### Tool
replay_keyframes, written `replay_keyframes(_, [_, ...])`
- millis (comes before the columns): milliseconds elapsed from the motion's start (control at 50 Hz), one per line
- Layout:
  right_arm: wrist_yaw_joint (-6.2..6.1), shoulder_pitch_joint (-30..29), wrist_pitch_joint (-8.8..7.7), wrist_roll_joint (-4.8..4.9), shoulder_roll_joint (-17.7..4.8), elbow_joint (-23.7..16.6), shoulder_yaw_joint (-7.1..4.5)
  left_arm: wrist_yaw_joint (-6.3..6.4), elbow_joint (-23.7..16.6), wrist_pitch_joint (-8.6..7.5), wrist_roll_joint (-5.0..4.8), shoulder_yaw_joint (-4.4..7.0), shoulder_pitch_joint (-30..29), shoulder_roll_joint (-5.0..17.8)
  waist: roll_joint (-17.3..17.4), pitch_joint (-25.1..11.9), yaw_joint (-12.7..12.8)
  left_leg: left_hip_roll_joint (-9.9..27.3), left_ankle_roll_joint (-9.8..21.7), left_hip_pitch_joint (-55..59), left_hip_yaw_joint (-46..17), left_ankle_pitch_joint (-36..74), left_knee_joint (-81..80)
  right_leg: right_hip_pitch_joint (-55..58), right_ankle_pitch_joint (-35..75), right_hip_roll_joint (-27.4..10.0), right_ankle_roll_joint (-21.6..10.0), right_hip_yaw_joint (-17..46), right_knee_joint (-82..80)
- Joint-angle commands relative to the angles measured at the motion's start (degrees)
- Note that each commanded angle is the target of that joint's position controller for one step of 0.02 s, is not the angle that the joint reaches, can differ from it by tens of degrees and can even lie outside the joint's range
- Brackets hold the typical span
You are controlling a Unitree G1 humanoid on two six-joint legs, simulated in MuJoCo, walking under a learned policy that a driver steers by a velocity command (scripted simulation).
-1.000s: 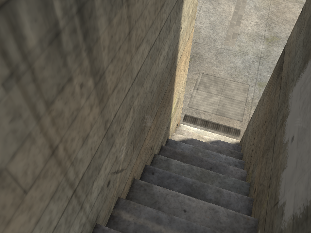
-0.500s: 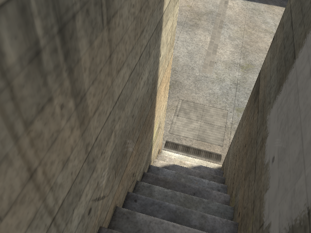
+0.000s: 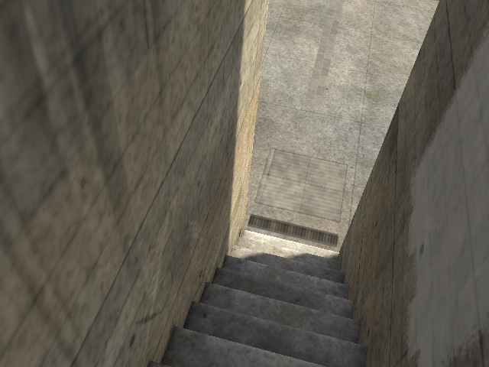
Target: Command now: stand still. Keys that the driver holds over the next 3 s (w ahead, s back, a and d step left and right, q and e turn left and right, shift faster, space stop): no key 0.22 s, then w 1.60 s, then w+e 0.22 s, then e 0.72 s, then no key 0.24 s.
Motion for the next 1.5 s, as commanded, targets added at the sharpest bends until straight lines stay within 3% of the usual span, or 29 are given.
replay_keyframes(20, [-0.08, -6.0, -1.22, 0.4, -3.8, -4.6, -0.9, -0.18, -0.7, -1.4, -0.18, 0.97, 8.5, 3.8, 6.4, 0.4, 0.4, 1.1, -0.3, -14.0, -8.2, -6.4, -9.1, 13.3, 54.3, -15.2, -11.2, 14.1, -0.4])
replay_keyframes(360, [1.21, -12.0, -3.91, -0.75, -2.7, -7.0, -2.11, 0.98, 4.9, -3.49, -3.53, 3.77, 17.2, 4.5, -0.5, -0.1, 1.7, 2.9, -1.4, -24.5, -2.6, -12.6, -7.9, 22.7, 47.9, -5.1, -7.1, 22.8, 6.8])
replay_keyframes(560, [2.32, -20.0, -5.18, -2.33, -2.7, -12.7, -3.13, 2.05, 8.8, -3.75, -3.63, 4.98, 19.1, 3.4, 6.6, -0.3, 2.7, 0.5, -3.1, -8.6, 1.8, 5.2, -36.5, 17.7, 58.7, -1.6, 1.3, 26.4, 5.8])
replay_keyframes(620, [1.72, 18.6, -2.67, 0.03, -5.8, -1.3, -5.01, 1.12, 3.6, -4.26, -2.57, 6.68, -5.3, 10.2, 1.7, -9.7, -21.6, 2.7, 5.4, 47.2, -1.0, 22.6, -51.1, -19.8, 56.1, 1.4, 2.9, 20.2, 21.8])
replay_keyframes(640, [2.11, 33.6, -2.61, -0.69, -13.4, 4.5, -7.58, 1.01, 1.4, -6.44, -3.39, 7.94, -8.9, 12.0, 17.0, -10.6, -26.9, 12.8, 17.7, 51.5, -18.8, 37.5, -55.5, -32.8, 1.1, 11.1, 7.0, 21.5, 46.4])
replay_keyframes(660, [2.78, 29.5, -3.79, -0.07, -15.8, 8.1, -8.43, 0.96, -0.7, -8.23, -4.92, 7.78, -3.2, 11.0, 27.6, -7.3, -15.4, 19.7, 21.9, 49.3, -30.5, 42.7, -57.1, -42.4, -18.0, 7.4, 7.2, 22.1, 43.1])
replay_keyframes(700, [3.46, 27.7, -4.22, 0.63, -10.1, 10.3, -6.75, 0.64, 3.0, -7.94, -5.25, 6.66, -3.8, 7.7, 11.4, 0.4, -12.6, 19.0, 20.9, 43.7, -30.0, 30.1, -55.7, -48.3, -12.5, 1.9, 6.9, 20.5, 38.0])
replay_keyframes(780, [-1.24, 12.6, -3.11, 1.78, -7.1, 8.4, -5.55, -2.26, 0.7, -5.67, -1.98, 4.78, -10.6, 6.8, 2.4, 3.7, -4.5, 5.4, 10.4, 8.3, -8.9, 10.3, -47.8, -23.5, 40.2, -5.5, 2.8, 4.8, 2.9])
replay_keyframes(860, [-2.83, 6.0, -4.88, 0.27, -10.1, 10.1, -4.82, -4.99, 2.8, -2.64, -3.3, 3.81, 2.3, 5.6, 12.3, -0.1, 3.7, 1.0, 7.0, -8.5, -3.1, -0.4, -31.7, 4.4, 58.5, -4.1, 3.6, -0.2, 10.8])
replay_keyframes(920, [-2.08, 11.4, -5.71, 1.0, -8.1, 11.0, -4.75, -3.17, 2.4, -2.07, -0.52, 4.65, 3.4, 10.2, 8.2, 1.4, 2.1, 3.6, 4.9, 2.3, -11.8, 3.8, -8.4, -1.8, 45.1, -9.9, 1.7, 3.7, 4.2])
replay_keyframes(960, [-2.41, 9.5, -5.53, -0.01, -10.3, 9.1, -6.13, -3.6, 6.3, -5.43, 0.96, 5.25, 17.0, 12.0, 3.9, 3.7, 10.5, -2.6, 1.0, -6.5, -6.8, 14.3, 22.2, 11.7, 44.9, -11.9, -4.3, 5.2, -15.0])
replay_keyframes(980, [-1.94, 14.6, -5.31, -2.64, -8.0, 9.1, -5.75, -4.15, 7.7, -6.49, -1.51, 4.53, 15.6, 10.8, -4.5, 3.8, 7.3, -6.2, 0.5, -10.2, 2.8, -11.3, 27.5, 19.2, 61.2, -13.8, -4.1, 3.2, -28.7])
replay_keyframes(1000, [-1.27, 12.4, -5.67, -2.28, -5.7, 3.9, -4.78, -3.85, 9.2, -6.43, -2.67, 5.71, 8.4, 16.6, -13.4, 4.7, -0.4, -1.0, 1.4, -28.3, 8.7, -12.6, 7.3, 21.9, 29.5, -11.9, -0.8, 12.5, -14.3])
replay_keyframes(1020, [-1.9, 4.0, -6.06, -2.38, -7.4, 2.5, -4.87, -2.85, 10.2, -6.17, -3.11, 6.91, 15.2, 15.0, -23.2, 7.7, 8.4, 0.8, 2.1, -29.5, 7.8, -16.0, 5.2, 16.9, 30.7, -10.3, -1.7, 15.5, -9.7])
replay_keyframes(1040, [-1.11, -1.5, -5.28, -4.5, -10.3, 4.4, -5.11, -2.84, 7.0, -6.23, 0.19, 2.63, 21.9, 1.2, -9.0, 5.0, 17.9, -1.7, 0.4, -10.7, 8.0, -17.7, 2.9, 16.0, 44.4, -5.0, 0.3, -8.4, -23.5])
replay_keyframes(1080, [0.28, 13.6, -4.8, -4.49, -3.5, 6.3, -3.93, -2.87, 6.2, -4.51, 3.61, 4.68, 10.3, 9.8, -1.8, -4.8, 3.5, -0.6, 2.3, -7.9, 11.9, -11.2, 2.4, 19.0, 53.2, -8.3, -3.6, -2.2, -7.5])
replay_keyframes(1100, [1.1, 18.3, -7.27, 1.39, -2.3, 1.5, -3.21, -1.31, 11.3, -5.63, -0.45, 6.98, 13.9, 16.6, -31.4, 1.4, -3.9, 8.0, 4.7, -30.3, -7.8, -10.8, 4.3, 19.8, 45.1, -26.8, -14.9, 32.3, 2.5])
replay_keyframes(1120, [2.38, 15.3, -9.13, 3.18, -9.9, 1.9, -4.49, -2.0, 9.5, -6.64, -2.52, 4.38, 13.2, 7.1, -14.3, 2.9, -2.4, 9.0, 3.2, -40.3, -11.6, -6.0, -6.5, 25.2, 46.0, -29.3, -16.2, 33.7, 5.7])
replay_keyframes(1140, [2.36, 13.9, -9.68, 1.53, -10.3, 0.4, -4.66, -0.77, 5.5, -5.42, -3.53, 3.12, 4.1, 5.6, 4.2, 7.8, -7.8, 9.0, -0.9, -35.5, -7.3, 11.7, -25.6, 12.0, 37.7, -27.7, -10.1, 20.6, 2.4])
replay_keyframes(1160, [2.09, 10.3, -8.82, 1.35, -11.8, -0.3, -4.95, 0.93, 3.2, -5.27, -4.5, 6.31, -5.0, 14.4, 4.4, 8.3, -10.3, 8.9, 0.0, -25.1, -7.7, 22.9, -36.8, 0.6, 7.7, -22.9, -7.9, 31.6, 7.7])
replay_keyframes(1180, [1.8, 0.7, -8.47, -0.67, -14.4, 1.0, -6.42, 1.35, 4.1, -6.62, -4.73, 4.96, 2.9, 10.1, 22.9, 9.0, -3.7, 5.4, -2.2, -17.9, -2.0, 23.7, -40.3, -2.4, 13.5, -15.6, -7.7, 29.0, 12.9])
replay_keyframes(1220, [3.05, 11.8, -4.41, 0.49, -1.5, 0.6, -3.31, 1.2, 8.3, -5.08, -2.16, 4.38, 0.9, 10.6, 15.8, 3.5, -11.1, -0.1, -2.3, 35.5, 5.5, 14.2, -59.2, -29.9, 26.9, -3.2, -3.4, 17.2, 16.8])
replay_keyframes(1240, [4.0, 31.4, -4.28, -1.54, -12.0, 4.9, -6.84, 0.92, 6.7, -7.63, -3.06, 5.32, -2.3, 10.9, 30.6, -4.1, -20.1, 11.3, 6.3, 49.6, -11.1, 49.6, -49.8, -36.7, 10.4, 4.5, 2.1, 14.2, 42.3])
replay_keyframes(1260, [3.86, 33.9, -3.82, -0.06, -16.1, 7.8, -7.73, 0.16, 6.7, -10.09, -2.5, 6.17, -0.3, 11.8, 40.1, -0.3, -16.0, 16.7, 9.5, 52.2, -18.0, 77.2, -48.1, -48.2, -15.3, 5.5, 3.3, 17.9, 49.3])
replay_keyframes(1320, [0.91, 38.7, -5.44, 1.66, -15.6, 12.1, -8.34, 0.51, 6.7, -11.2, -3.37, 6.54, -11.7, 11.7, 18.6, 11.6, -18.2, 19.0, 11.1, 49.1, -24.3, 67.9, -44.9, -65.4, -11.1, -0.1, 5.3, 12.4, 41.9])
replay_keyframes(1380, [-4.46, 21.0, -5.64, 1.72, -7.0, 8.3, -5.65, -1.9, 10.3, -10.2, -2.91, 4.73, -7.4, 8.5, 0.4, 10.7, -7.3, 5.5, 2.7, 13.5, -2.3, 26.9, -34.8, -28.9, 47.9, -0.3, 7.1, -1.3, -2.0])
replay_keyframes(1420, [-4.45, 3.9, -5.92, -2.35, -15.2, 9.1, -6.14, -4.02, 11.0, -7.82, 0.14, 3.69, 8.1, 1.6, 6.8, -1.2, 10.3, 2.3, 5.0, -17.5, 4.8, 29.2, -22.4, 29.7, 68.6, 7.2, 7.0, -13.2, 10.5])
replay_keyframes(1460, [-1.94, -8.1, -7.5, -2.28, -11.7, 5.6, -5.62, -4.68, 15.8, -5.88, -0.41, 2.94, 24.8, 4.4, 5.8, -7.0, 16.4, 0.9, 1.9, -13.2, 4.8, 7.4, -4.0, 39.0, 76.2, -1.7, 4.0, -3.9, 3.6])
replay_keyframes(1500, [-3.08, -4.0, -5.38, 0.4, -9.3, 4.4, -5.48, -3.31, 12.9, -4.1, 2.86, 1.19, 19.5, 5.1, -8.3, 5.2, 14.7, -8.1, -1.8, 1.3, 4.7, -24.8, 27.0, 22.6, 81.2, -12.1, -2.4, -1.0, -33.0])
